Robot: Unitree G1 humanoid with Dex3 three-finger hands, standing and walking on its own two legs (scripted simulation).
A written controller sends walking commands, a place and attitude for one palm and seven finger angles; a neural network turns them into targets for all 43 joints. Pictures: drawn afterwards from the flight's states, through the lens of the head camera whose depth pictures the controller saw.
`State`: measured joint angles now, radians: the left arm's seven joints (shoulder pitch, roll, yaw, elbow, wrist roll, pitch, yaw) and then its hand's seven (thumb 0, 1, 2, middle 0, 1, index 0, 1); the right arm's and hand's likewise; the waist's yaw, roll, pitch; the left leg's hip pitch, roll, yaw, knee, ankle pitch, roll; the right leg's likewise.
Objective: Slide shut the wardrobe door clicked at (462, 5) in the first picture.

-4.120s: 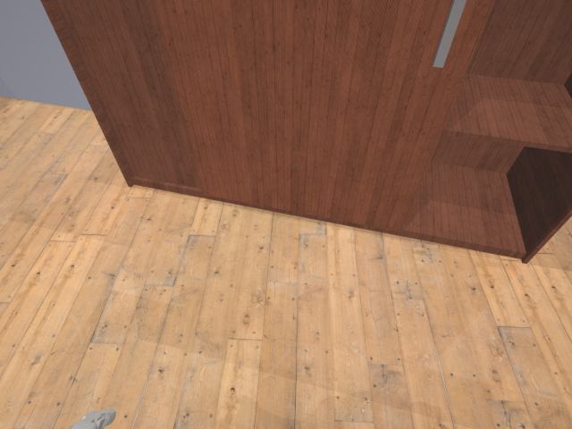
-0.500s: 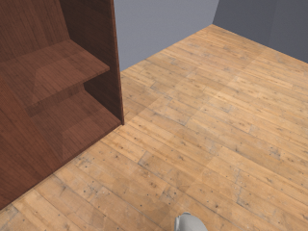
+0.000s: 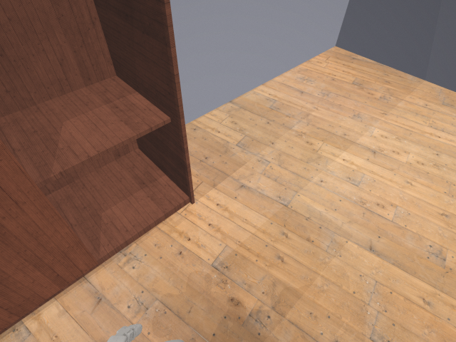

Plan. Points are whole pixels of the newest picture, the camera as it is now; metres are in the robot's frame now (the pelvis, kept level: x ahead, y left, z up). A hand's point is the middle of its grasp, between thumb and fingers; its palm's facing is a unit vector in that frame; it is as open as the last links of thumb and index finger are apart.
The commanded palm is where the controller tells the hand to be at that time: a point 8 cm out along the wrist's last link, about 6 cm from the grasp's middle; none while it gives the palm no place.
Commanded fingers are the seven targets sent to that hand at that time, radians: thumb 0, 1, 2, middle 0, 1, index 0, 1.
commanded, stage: turn to face it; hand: left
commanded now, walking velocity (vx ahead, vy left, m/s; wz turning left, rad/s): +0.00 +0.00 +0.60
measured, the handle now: out of the picture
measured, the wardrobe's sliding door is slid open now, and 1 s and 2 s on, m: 0.52 0.52 0.52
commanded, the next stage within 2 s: take the last steps up to it in 1.16 s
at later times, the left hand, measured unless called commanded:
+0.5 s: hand out of the picture +0.02 +0.24 -0.15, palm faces +0.31 -0.90 -0.29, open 7.4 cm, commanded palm none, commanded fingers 0.00 0.90 0.90 -0.20 -0.30 -0.20 -0.30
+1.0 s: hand out of the picture -0.10 +0.17 -0.16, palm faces +0.58 -0.77 -0.26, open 7.3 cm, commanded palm none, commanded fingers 0.00 0.90 0.90 -0.20 -0.30 -0.20 -0.30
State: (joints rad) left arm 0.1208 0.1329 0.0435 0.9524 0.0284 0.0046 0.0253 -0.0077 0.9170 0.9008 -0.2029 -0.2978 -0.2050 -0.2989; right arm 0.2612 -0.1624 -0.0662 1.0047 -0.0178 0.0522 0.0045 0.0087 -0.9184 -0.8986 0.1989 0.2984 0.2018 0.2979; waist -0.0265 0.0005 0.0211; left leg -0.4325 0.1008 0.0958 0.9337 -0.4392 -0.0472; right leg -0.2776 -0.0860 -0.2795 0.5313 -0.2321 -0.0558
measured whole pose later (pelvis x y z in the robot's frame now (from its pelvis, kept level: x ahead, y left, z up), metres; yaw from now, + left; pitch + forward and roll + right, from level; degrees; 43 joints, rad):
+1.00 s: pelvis -0.01 -0.02 +0.00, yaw +34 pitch +1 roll +1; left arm 0.28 0.21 0.05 0.94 0.03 0.02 0.01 0.00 0.91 0.90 -0.20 -0.30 -0.21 -0.30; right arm 0.11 -0.25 -0.07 0.93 -0.01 0.07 0.03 0.01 -0.91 -0.90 0.20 0.30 0.20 0.30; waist 0.04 -0.01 0.08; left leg -0.31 0.02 0.07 0.71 -0.41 -0.05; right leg -0.23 -0.16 -0.26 0.55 -0.31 0.01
